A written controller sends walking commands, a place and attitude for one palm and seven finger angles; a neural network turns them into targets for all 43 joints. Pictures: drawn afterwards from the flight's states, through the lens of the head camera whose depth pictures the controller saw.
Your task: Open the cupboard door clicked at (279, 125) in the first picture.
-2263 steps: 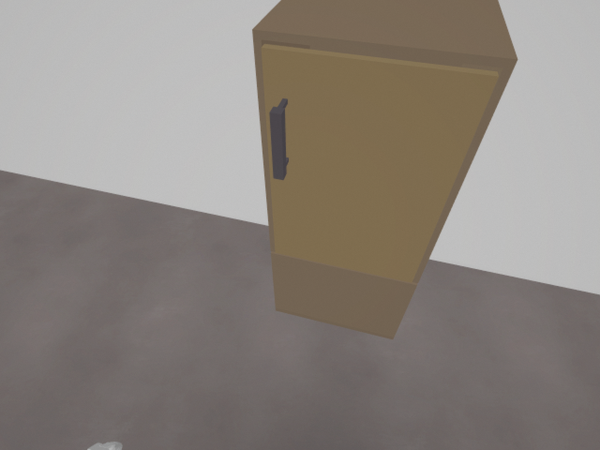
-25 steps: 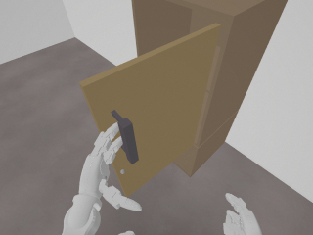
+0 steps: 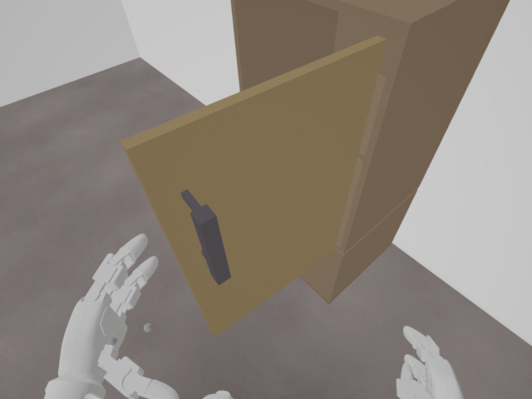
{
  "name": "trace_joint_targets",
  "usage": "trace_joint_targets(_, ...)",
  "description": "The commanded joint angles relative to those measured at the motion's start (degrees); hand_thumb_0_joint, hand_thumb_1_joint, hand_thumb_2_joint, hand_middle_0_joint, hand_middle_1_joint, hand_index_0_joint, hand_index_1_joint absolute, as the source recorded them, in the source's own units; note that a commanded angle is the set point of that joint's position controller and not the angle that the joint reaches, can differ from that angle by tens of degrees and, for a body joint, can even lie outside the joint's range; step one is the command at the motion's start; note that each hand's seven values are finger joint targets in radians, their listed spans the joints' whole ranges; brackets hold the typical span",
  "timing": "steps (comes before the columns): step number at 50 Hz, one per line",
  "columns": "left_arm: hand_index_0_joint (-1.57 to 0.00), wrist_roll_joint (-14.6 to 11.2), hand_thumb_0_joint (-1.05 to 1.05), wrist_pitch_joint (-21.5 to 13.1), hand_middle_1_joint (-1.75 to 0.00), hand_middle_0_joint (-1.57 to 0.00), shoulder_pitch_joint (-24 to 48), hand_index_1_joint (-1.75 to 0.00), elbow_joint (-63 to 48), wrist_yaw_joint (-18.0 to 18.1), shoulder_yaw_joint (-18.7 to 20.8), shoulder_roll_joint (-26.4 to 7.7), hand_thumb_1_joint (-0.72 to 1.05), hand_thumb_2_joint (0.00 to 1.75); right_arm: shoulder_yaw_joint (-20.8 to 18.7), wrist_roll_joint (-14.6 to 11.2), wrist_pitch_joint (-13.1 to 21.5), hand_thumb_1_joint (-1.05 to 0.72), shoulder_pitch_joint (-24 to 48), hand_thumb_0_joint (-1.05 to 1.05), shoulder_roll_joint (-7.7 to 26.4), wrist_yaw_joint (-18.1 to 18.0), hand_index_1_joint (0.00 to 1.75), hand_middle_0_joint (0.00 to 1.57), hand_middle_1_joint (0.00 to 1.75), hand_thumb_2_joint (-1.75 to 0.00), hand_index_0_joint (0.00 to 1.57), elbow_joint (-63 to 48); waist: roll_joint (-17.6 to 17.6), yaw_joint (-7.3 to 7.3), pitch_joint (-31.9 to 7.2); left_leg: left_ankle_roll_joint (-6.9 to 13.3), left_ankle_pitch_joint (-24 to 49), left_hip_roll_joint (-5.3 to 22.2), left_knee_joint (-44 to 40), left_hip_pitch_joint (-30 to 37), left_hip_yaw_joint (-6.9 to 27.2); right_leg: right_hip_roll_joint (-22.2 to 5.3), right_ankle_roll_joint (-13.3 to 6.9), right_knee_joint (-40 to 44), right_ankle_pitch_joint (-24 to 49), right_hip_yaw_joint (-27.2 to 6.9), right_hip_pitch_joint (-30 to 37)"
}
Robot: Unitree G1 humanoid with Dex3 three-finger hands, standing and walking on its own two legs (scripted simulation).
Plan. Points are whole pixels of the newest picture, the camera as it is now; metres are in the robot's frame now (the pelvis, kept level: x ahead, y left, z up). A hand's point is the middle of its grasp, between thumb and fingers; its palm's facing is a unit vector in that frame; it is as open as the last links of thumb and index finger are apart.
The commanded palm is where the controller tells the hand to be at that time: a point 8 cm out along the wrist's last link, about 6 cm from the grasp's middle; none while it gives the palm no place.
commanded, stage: slide the hand sideways off the handle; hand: left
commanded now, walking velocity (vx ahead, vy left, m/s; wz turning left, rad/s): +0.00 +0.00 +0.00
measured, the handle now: (205, 239) +0.32 +0.11 +0.09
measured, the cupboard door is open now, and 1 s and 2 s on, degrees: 86 86 86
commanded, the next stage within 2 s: draw the hand back to the body in 0.10 s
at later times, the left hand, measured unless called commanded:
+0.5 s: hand (112, 331) +0.18 +0.18 +0.12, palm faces -0.03 -1.00 -0.06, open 16.3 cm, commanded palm +0.15 +0.24 +0.13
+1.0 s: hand (46, 301) +0.20 +0.25 +0.15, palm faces +0.29 -0.89 -0.35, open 13.9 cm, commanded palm +0.15 +0.29 +0.18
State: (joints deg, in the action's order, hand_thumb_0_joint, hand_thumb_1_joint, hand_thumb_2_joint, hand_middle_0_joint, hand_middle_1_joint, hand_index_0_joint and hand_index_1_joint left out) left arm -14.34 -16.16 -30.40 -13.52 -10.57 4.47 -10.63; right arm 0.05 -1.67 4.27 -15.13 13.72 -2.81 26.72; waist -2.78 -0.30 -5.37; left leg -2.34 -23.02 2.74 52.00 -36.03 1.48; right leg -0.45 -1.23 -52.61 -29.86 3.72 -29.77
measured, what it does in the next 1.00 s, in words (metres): stands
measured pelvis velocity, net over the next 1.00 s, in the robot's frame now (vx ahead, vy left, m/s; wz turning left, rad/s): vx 0.00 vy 0.03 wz -0.02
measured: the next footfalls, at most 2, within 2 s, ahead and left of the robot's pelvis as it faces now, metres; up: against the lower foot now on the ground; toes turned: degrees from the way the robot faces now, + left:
none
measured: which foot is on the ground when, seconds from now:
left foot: down 0.00-1.00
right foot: down 0.00-1.00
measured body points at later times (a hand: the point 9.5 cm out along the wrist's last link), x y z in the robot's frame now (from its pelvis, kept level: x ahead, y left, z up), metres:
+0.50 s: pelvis -0.01 +0.02 +0.00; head -0.01 +0.01 +0.45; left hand +0.18 +0.24 +0.12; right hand +0.17 -0.19 -0.06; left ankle +0.03 +0.15 -0.69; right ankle -0.03 -0.10 -0.69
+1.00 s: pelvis +0.00 +0.03 +0.04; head +0.00 +0.02 +0.49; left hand +0.17 +0.29 +0.17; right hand +0.18 -0.19 -0.04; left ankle +0.03 +0.15 -0.69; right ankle -0.03 -0.10 -0.69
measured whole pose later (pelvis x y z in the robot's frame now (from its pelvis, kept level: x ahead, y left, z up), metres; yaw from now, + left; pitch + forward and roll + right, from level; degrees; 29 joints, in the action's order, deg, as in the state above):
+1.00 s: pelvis +0.00 +0.03 +0.04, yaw -1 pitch -1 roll -1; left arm -3.3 -2.7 -31.8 -24.6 6.7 10.2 -17.4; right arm 3.0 -0.6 7.2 -13.5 12.6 -6.8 32.4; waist -2.7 -2.6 -0.7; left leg -0.1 -16.1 1.7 34.7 -17.7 -0.8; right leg -1.1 0.9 -32.4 -20.4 1.9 -11.0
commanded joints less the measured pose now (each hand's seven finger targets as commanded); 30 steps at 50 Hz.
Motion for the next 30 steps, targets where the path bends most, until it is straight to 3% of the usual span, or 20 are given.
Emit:
trace_joint_targets(1, -0.15, -2.1, 0.00, -4.6, -0.30, -0.15, 2.4, -0.30, -12.6, -3.1, 4.2, -6.9, -0.50, 0.30, -2.2, -0.1, 4.1, -0.90, 4.0, 0.00, 5.6, -1.0, 0.30, 0.20, 0.30, -0.90, 0.20, -9.6, 4.4, 0.58, -8.0, 3.5, 10.6, -3.7, -2.9, 6.5, -1.0, 0.3, 2.3, 10.0, 24.5, -4.1, 0.8)
trace_joint_targets(5, -0.15, -3.3, 0.00, -4.2, -0.30, -0.15, 1.2, -0.30, -14.0, -4.4, 4.6, -7.0, -0.50, 0.30, -2.2, -0.4, 4.7, -0.90, 4.4, 0.00, 5.3, -1.1, 0.30, 0.20, 0.30, -0.90, 0.20, -10.2, 3.3, -0.06, -9.1, 3.6, 12.2, -3.8, -3.2, 7.3, -0.8, 0.7, 2.0, 9.0, 25.6, -2.9, 0.9)
trace_joint_targets(10, -0.15, -2.5, 0.00, -3.2, -0.30, -0.15, 2.0, -0.30, -13.8, -3.3, 2.6, -5.6, -0.50, 0.30, -2.0, -0.4, 4.9, -0.90, 4.4, 0.00, 5.4, -1.0, 0.30, 0.20, 0.30, -0.90, 0.20, -10.6, 2.6, 0.27, -7.1, 3.6, 10.1, -3.5, -3.7, 7.0, -0.5, 1.5, 1.3, 8.6, 19.6, -1.4, -1.9)
trace_joint_targets(12, -0.15, -2.0, 0.00, -2.9, -0.30, -0.15, 3.4, -0.30, -17.0, -2.2, 3.7, -7.7, -0.50, 0.30, -1.8, -0.3, 5.2, -0.90, 4.5, 0.00, 5.5, -1.0, 0.30, 0.20, 0.30, -0.90, 0.20, -10.9, 1.3, -0.15, -8.3, 3.8, 9.6, -3.3, -4.4, 7.8, -0.2, 1.8, 0.9, 8.6, 17.6, -1.2, -1.4)
trace_joint_targets(14, -0.15, -1.5, 0.00, -2.3, -0.30, -0.15, 2.1, -0.30, -19.0, -1.3, 3.8, -7.8, -0.50, 0.30, -1.6, -0.5, 5.2, -0.90, 4.7, 0.00, 5.1, -1.0, 0.30, 0.20, 0.30, -0.90, 0.20, -11.5, -0.1, -0.67, -9.1, 3.7, 9.3, -3.2, -5.5, 8.9, -0.2, 1.9, 0.6, 8.5, 16.6, -0.4, -1.1)
trace_joint_targets(17, -0.15, -1.4, 0.00, -0.2, -0.30, -0.15, 0.1, -0.30, -18.1, -0.4, 5.3, -8.5, -0.50, 0.30, -1.3, -0.7, 5.0, -0.90, 5.1, 0.00, 4.9, -0.9, 0.30, 0.20, 0.30, -0.90, 0.20, -11.2, 0.6, -1.15, -7.8, 3.6, 8.6, -2.9, -6.6, 8.8, 0.1, 2.3, 0.5, 9.3, 15.5, 0.1, -0.3)
trace_joint_targets(18, -0.15, -1.6, 0.00, 0.5, -0.30, -0.15, 0.4, -0.30, -18.4, -0.5, 4.1, -7.2, -0.50, 0.30, -1.1, -0.9, 4.9, -0.90, 5.3, 0.00, 4.8, -0.9, 0.30, 0.20, 0.30, -0.90, 0.20, -11.5, 1.2, -0.59, -6.6, 3.7, 7.6, -2.9, -7.1, 8.8, 0.0, 2.1, 0.8, 10.0, 14.7, 0.3, -0.7)
trace_joint_targets(19, -0.15, -1.7, 0.00, 1.2, -0.30, -0.15, 1.5, -0.30, -18.5, -0.4, 5.4, -8.6, -0.50, 0.30, -1.0, -1.0, 4.8, -0.90, 5.4, 0.00, 5.1, -1.0, 0.30, 0.20, 0.30, -0.90, 0.20, -11.3, 0.8, -0.63, -6.2, 3.5, 6.5, -2.8, -7.6, 8.7, 0.2, 2.2, 0.7, 10.4, 13.3, 0.2, -0.8)
trace_joint_targets(23, -0.15, -2.0, 0.00, 3.6, -0.30, -0.15, 1.7, -0.30, -20.0, -0.7, 4.7, -7.9, -0.50, 0.30, -0.4, -1.1, 5.4, -0.90, 5.9, 0.00, 5.2, -1.3, 0.30, 0.20, 0.30, -0.90, 0.20, -11.4, -0.1, -0.64, -4.8, 3.5, 5.2, -2.7, -9.2, 9.9, 0.5, 2.3, 0.7, 11.8, 11.6, 0.6, -0.4)
trace_joint_targets(30, -0.15, -3.0, 0.00, 6.2, -0.30, -0.15, 3.6, -0.30, -21.3, -1.3, 7.9, -10.3, -0.50, 0.30, 0.1, -1.3, 7.2, -0.90, 6.0, 0.00, 5.6, -1.8, 0.30, 0.20, 0.30, -0.90, 0.20, -10.1, -0.2, -0.93, -3.2, 3.4, 3.7, -2.6, -11.6, 11.9, 1.1, 2.3, 0.7, 14.3, 9.6, 0.9, 0.7)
